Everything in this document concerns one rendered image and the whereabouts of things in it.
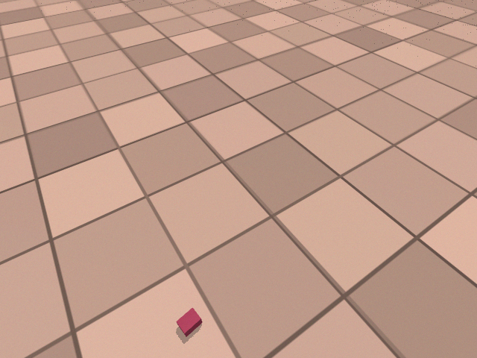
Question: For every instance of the small box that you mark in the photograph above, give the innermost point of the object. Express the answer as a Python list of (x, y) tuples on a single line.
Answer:
[(189, 322)]

